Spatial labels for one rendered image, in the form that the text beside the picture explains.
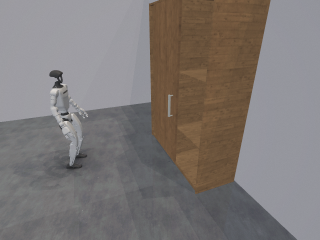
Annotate right robot forearm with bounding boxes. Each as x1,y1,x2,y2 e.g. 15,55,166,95
51,107,67,128

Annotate robot right hand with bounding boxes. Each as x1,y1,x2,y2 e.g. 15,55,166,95
62,126,75,141

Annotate left robot forearm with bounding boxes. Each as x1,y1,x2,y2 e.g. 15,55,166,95
69,98,80,110

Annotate robot left hand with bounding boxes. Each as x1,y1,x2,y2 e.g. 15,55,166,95
77,108,88,118

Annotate handle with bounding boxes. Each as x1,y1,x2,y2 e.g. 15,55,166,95
168,94,173,117

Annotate humanoid robot head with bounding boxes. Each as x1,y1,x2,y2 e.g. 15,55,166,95
49,70,64,89

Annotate robot right upper arm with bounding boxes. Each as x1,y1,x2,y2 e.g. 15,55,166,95
50,89,59,112

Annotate right robot thigh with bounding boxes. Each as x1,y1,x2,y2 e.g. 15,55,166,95
59,119,79,148

